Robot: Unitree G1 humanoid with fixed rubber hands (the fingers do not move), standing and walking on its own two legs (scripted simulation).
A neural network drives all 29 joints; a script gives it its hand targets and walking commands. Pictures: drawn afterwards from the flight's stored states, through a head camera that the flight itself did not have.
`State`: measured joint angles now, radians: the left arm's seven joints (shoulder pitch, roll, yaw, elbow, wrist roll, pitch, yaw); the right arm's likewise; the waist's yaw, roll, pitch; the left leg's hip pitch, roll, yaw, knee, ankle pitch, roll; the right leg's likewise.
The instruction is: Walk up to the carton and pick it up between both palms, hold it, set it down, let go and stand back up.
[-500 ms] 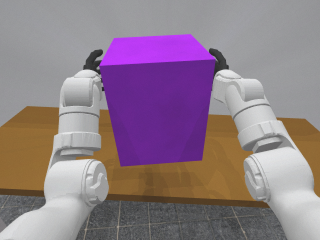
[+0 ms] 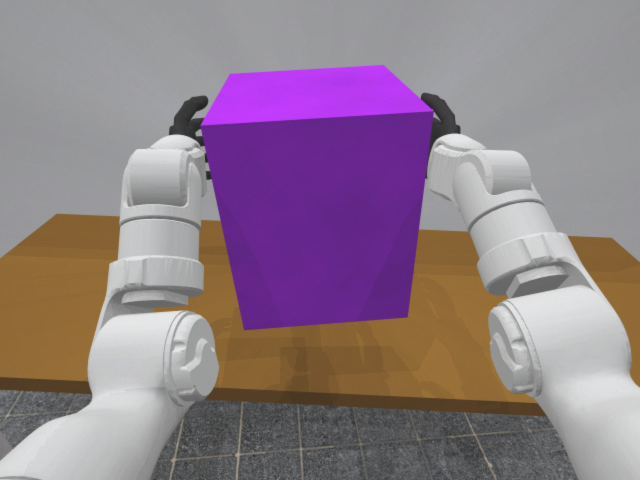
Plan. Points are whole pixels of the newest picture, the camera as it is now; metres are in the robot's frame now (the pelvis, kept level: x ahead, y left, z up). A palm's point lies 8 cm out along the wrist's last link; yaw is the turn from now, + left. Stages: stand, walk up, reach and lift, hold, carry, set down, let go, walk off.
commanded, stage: hold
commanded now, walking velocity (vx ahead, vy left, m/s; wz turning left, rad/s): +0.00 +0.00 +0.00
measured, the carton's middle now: (316, 192) +0.39 +0.00 +0.26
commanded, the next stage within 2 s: none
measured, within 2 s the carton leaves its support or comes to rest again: neither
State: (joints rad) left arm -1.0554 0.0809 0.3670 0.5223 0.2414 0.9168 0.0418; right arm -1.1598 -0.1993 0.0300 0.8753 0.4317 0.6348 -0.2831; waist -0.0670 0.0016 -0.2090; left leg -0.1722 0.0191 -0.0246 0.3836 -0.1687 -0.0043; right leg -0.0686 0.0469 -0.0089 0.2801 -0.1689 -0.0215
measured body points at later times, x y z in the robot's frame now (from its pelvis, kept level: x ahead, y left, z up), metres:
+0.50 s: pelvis +0.00 +0.00 +0.00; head -0.10 +0.01 +0.44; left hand +0.38 +0.15 +0.32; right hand +0.38 -0.14 +0.32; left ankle +0.03 +0.12 -0.75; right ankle -0.01 -0.11 -0.75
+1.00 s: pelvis +0.00 +0.00 +0.00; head -0.10 +0.01 +0.44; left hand +0.38 +0.15 +0.32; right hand +0.38 -0.14 +0.32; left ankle +0.03 +0.12 -0.75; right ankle -0.01 -0.11 -0.75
